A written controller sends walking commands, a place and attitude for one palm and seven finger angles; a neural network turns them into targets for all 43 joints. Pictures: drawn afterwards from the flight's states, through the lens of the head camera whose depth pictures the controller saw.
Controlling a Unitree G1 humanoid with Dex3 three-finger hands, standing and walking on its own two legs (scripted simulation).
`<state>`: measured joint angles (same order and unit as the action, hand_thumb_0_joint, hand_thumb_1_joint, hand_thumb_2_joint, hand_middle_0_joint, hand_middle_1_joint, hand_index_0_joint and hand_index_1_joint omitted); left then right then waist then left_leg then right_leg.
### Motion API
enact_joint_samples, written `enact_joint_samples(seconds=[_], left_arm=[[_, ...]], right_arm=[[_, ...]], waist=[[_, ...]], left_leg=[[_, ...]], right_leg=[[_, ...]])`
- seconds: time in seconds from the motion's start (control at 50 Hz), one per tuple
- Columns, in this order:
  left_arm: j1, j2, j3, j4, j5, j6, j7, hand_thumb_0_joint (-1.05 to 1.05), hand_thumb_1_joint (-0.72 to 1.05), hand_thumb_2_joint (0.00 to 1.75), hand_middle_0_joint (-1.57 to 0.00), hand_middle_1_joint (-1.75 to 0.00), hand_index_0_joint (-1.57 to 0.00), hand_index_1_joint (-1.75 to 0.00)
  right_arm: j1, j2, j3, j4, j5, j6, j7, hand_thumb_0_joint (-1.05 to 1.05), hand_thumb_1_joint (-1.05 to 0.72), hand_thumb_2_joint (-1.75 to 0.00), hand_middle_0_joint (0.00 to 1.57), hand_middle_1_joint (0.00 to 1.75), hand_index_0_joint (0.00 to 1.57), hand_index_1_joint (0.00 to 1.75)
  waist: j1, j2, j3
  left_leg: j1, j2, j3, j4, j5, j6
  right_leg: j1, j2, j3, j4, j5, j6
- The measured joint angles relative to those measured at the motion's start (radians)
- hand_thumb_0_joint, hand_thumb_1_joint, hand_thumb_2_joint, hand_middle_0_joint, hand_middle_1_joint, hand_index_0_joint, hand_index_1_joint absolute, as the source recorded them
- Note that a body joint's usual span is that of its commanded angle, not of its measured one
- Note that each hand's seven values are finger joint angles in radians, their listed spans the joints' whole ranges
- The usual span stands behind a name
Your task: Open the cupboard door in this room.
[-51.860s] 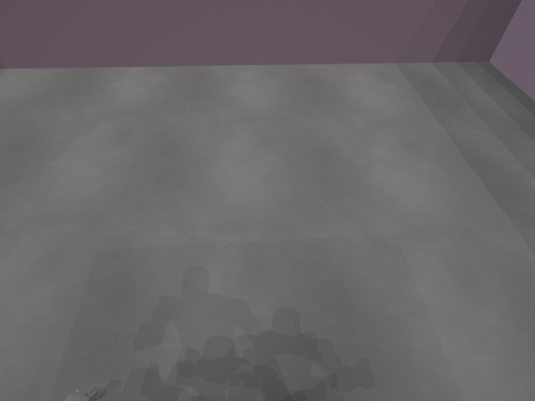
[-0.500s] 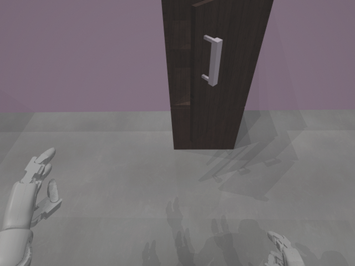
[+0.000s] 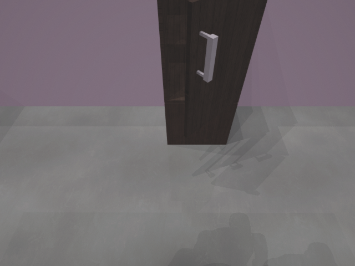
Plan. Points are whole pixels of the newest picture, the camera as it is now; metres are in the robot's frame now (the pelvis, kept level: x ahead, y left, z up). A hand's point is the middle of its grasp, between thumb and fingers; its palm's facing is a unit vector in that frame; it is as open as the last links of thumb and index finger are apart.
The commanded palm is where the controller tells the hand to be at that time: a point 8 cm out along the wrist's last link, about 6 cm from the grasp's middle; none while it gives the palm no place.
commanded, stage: let the arm hang, fingers relaxed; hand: left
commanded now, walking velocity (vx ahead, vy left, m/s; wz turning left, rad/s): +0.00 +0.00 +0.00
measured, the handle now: (205, 57) +0.72 -0.06 +0.08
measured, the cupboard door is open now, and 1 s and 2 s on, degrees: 42 42 42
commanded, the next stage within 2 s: look to check the result in 0.52 s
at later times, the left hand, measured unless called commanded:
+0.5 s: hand out of the picture +0.00 +0.17 -0.17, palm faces +0.03 -0.98 -0.19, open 7.3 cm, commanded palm none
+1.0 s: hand out of the picture +0.03 +0.18 -0.17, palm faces +0.01 -0.97 -0.23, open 7.3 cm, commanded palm none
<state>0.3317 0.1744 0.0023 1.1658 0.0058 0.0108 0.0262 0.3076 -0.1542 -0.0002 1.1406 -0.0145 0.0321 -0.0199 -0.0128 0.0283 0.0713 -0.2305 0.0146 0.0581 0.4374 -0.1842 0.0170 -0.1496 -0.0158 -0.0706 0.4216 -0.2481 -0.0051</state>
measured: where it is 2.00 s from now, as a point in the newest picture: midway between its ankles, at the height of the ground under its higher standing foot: outside the picture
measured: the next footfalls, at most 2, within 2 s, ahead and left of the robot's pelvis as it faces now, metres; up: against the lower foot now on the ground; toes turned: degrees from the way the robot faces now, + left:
none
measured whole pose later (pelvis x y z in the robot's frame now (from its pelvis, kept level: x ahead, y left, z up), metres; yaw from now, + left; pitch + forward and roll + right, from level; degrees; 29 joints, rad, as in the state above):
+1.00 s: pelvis +0.02 +0.00 +0.00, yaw +0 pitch -1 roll +0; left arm 0.23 0.18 0.01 1.15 0.01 -0.02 0.02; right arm 0.20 -0.19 -0.01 1.15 -0.01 0.00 -0.03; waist -0.01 0.02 0.06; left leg -0.17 0.01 0.06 0.38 -0.18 0.01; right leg -0.10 -0.02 -0.07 0.38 -0.26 0.00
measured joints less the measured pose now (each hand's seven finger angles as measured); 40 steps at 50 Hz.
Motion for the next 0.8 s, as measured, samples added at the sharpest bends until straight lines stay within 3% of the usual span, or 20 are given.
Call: enact_joint_samples(seconds=[0.3, 0.8], left_arm=[[-0.044, -0.070, 0.003, -0.017, 0.005, -0.019, 0.010, 0.00, 0.91, 0.90, -0.19, -0.30, -0.20, -0.30], [-0.069, -0.023, 0.013, -0.010, 0.004, -0.024, 0.002, 0.00, 0.91, 0.90, -0.20, -0.30, -0.20, -0.30]], right_arm=[[-0.016, 0.045, -0.004, 0.011, -0.003, -0.019, -0.006, 0.01, -0.91, -0.90, 0.20, 0.30, 0.20, 0.30], [-0.063, -0.011, -0.010, 0.011, 0.000, -0.028, -0.008, 0.01, -0.91, -0.90, 0.20, 0.30, 0.20, 0.30]], waist=[[-0.005, -0.001, -0.035], [-0.001, -0.007, -0.012]], left_leg=[[0.014, -0.013, 0.013, -0.007, -0.004, 0.008], [0.044, -0.013, 0.005, -0.041, -0.003, 0.001]], right_leg=[[-0.002, -0.015, 0.012, 0.022, -0.016, 0.008], [0.033, -0.011, 0.005, -0.020, -0.014, 0.005]])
